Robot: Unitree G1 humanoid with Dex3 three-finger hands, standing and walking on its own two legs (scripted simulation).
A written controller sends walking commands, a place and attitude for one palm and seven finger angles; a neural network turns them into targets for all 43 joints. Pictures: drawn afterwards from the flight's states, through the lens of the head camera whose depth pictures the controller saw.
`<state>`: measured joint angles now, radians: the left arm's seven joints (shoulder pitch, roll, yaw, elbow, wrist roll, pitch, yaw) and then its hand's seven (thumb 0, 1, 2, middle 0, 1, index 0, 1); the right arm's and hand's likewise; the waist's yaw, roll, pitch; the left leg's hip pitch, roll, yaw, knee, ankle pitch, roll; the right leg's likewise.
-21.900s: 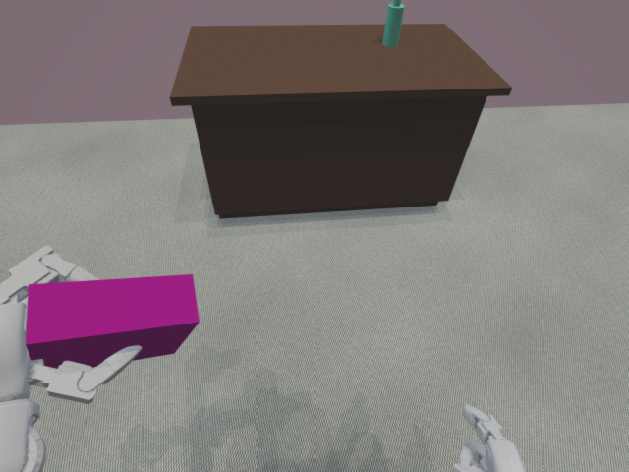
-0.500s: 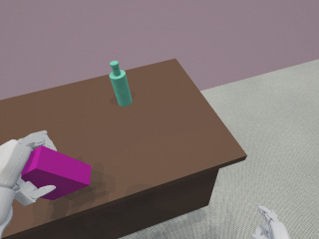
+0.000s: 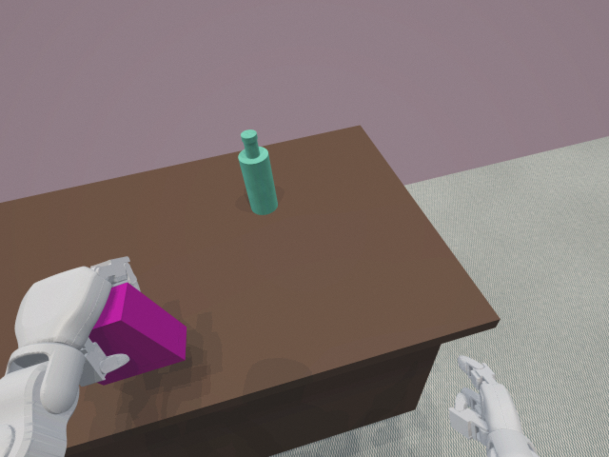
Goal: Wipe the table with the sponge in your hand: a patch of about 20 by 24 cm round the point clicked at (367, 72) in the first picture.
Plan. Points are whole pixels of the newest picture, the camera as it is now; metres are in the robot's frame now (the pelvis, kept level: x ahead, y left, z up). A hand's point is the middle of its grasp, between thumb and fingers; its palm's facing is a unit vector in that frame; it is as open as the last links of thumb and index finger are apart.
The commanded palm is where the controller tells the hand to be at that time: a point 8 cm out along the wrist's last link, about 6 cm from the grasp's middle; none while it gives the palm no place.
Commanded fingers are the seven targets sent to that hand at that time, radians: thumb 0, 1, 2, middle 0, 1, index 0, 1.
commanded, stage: turn the palm down, sponge in hand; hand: left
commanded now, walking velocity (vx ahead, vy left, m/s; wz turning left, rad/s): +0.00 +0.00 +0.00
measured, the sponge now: (126, 344) +0.22 +0.28 +0.05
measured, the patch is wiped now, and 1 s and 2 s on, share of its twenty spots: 0.00 0.00 0.00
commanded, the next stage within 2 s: move the sponge above the wiping area in 0.70 s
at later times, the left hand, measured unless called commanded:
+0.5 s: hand (79, 320) +0.22 +0.32 +0.10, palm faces +0.02 -0.08 -1.00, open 9.2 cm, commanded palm +0.19 +0.31 +0.16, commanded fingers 0.00 0.10 1.30 -1.20 -1.60 -1.20 -1.60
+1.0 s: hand (89, 324) +0.22 +0.31 +0.09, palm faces +0.00 -0.09 -1.00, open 9.2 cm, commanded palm +0.19 +0.30 +0.15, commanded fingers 0.00 0.10 1.30 -1.20 -1.60 -1.20 -1.60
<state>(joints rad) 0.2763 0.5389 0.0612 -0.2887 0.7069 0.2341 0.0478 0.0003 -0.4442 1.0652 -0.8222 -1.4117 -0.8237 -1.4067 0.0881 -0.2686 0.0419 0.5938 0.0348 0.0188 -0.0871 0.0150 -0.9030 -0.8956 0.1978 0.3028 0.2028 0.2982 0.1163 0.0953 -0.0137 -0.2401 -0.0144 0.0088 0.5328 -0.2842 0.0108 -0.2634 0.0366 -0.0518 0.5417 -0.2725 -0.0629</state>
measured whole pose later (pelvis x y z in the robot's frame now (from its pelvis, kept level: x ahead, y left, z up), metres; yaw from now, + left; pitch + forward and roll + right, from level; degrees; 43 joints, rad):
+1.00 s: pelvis -0.01 +0.02 +0.01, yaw +0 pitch -3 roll +0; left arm 0.14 0.48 -0.05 -0.16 0.91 0.34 0.00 0.00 -0.44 1.07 -0.82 -1.41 -0.82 -1.41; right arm 0.02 -0.26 0.04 0.68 0.02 0.02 -0.05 0.02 -0.90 -0.90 0.20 0.30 0.20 0.30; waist 0.15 0.10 0.03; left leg -0.14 -0.04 0.02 0.39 -0.20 0.04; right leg -0.16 0.02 -0.03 0.39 -0.19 -0.03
